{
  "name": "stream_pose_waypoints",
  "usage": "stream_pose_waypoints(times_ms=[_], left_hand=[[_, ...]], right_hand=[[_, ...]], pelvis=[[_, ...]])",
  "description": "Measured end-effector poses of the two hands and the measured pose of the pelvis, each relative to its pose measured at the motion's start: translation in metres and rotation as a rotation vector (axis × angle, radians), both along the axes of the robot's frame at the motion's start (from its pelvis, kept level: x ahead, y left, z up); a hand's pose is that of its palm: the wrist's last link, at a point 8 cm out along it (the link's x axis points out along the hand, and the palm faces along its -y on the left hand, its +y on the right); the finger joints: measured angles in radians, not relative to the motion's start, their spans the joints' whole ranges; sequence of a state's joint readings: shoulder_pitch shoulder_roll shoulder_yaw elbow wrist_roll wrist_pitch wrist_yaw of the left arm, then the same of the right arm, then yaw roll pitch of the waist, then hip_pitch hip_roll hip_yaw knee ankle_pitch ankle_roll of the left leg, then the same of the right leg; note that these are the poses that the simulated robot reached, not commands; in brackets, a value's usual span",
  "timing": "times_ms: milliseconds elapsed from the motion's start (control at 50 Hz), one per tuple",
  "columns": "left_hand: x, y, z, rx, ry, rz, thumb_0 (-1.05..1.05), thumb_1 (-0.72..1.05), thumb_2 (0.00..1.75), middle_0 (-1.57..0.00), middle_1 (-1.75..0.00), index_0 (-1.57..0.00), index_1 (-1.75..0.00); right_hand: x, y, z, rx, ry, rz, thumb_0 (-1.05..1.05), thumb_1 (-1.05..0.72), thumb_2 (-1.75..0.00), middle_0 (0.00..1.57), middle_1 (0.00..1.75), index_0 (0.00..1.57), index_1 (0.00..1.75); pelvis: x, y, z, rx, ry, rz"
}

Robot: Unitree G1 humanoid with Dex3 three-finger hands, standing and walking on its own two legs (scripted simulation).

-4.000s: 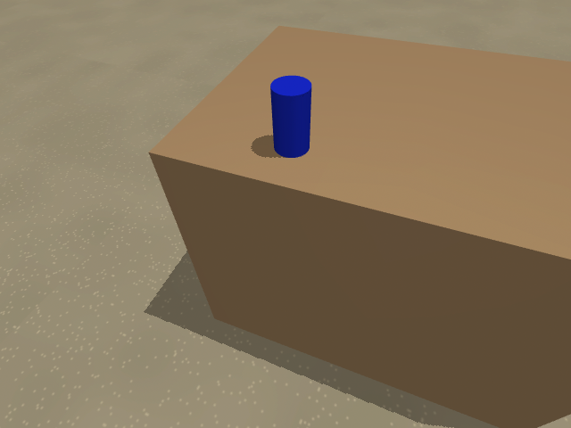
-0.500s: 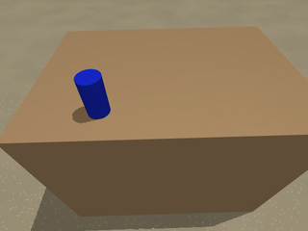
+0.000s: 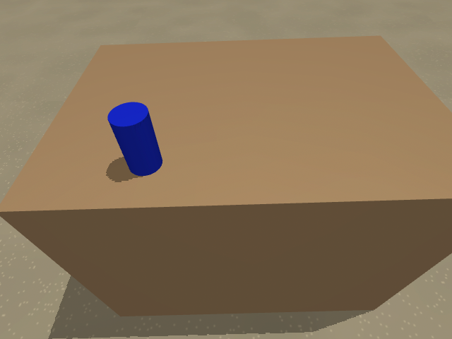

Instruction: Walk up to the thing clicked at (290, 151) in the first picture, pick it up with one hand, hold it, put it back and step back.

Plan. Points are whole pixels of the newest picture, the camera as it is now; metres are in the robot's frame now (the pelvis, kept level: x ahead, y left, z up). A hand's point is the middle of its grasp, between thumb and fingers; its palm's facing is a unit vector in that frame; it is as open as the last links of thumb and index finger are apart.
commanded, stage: stand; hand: left
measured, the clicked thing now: (137, 140) +0.48 +0.21 +0.09
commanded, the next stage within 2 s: none
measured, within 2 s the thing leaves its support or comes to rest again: neither
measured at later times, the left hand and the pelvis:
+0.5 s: hand out of the picture +0.06 +0.26 -0.16, palm faces -0.03 -0.94 -0.34, open 7.4 cm; pelvis -0.01 +0.00 +0.00, yaw +0 degrees
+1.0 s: hand out of the picture +0.07 +0.26 -0.15, palm faces -0.04 -0.94 -0.35, open 7.4 cm; pelvis +0.00 +0.00 +0.00, yaw +0 degrees
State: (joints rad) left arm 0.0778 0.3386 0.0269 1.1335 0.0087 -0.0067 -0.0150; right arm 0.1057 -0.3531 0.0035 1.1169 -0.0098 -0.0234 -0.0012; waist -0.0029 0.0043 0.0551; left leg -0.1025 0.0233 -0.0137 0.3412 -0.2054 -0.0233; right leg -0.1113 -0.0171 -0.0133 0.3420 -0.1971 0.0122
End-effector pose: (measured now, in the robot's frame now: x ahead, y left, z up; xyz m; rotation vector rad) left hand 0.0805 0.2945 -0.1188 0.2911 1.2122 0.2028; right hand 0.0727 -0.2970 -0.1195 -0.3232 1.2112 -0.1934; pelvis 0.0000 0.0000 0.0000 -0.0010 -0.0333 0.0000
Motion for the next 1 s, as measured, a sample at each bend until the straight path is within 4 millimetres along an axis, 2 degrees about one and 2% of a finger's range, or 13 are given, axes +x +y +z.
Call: stream_pose_waypoints(times_ms=[200,600,1000], left_hand=[[-0.003,0.002,0.004,0.013,-0.004,-0.019,0.00,0.90,0.90,-0.20,-0.30,-0.20,-0.30],[-0.027,0.006,0.000,0.014,0.054,-0.017,0.00,0.90,0.90,-0.20,-0.30,-0.20,-0.30],[-0.014,0.007,0.002,0.021,0.029,-0.027,0.00,0.90,0.90,-0.20,-0.30,-0.20,-0.30]], right_hand=[[0.002,0.003,0.001,0.013,-0.013,0.007,0.00,-0.90,-0.90,0.20,0.30,0.20,0.30],[-0.027,0.003,-0.003,0.015,0.058,-0.013,0.00,-0.90,-0.90,0.20,0.30,0.20,0.30],[-0.011,0.006,-0.002,0.018,0.025,-0.006,0.00,-0.90,-0.90,0.20,0.30,0.20,0.30]], pelvis=[[-0.007,0.001,0.001,0.002,-0.003,-0.003],[-0.011,0.003,0.002,0.003,0.006,-0.002],[-0.005,0.004,0.001,0.005,0.008,-0.005]])
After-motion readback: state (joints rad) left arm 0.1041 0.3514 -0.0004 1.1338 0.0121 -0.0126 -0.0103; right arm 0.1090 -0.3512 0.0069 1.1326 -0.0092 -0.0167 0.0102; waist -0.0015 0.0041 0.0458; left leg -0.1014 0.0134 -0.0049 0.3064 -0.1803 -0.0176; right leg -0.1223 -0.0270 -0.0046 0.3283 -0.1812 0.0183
